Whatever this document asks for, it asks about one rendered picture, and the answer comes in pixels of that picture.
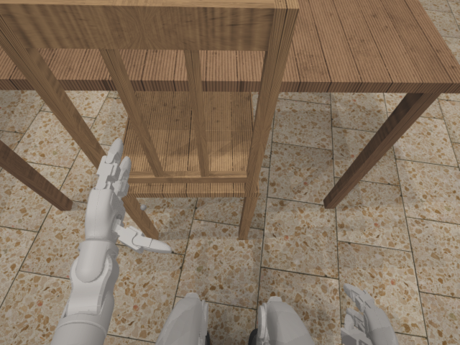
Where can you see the robot right thigh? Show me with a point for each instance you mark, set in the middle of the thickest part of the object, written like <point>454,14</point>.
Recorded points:
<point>279,324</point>

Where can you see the left robot forearm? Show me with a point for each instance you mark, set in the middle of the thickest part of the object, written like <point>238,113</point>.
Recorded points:
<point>87,314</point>

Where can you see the chair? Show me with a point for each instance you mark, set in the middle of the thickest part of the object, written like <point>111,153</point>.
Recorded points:
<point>182,144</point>

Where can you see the left robot hand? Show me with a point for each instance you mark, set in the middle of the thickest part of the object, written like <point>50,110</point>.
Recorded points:
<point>105,203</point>

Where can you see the table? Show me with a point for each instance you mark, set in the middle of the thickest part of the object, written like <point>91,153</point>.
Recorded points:
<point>338,46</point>

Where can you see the right robot shin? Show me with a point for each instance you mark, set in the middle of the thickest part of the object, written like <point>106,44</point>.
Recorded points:
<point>259,340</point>

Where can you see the right robot hand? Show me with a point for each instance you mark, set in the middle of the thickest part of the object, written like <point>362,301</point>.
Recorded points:
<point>372,328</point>

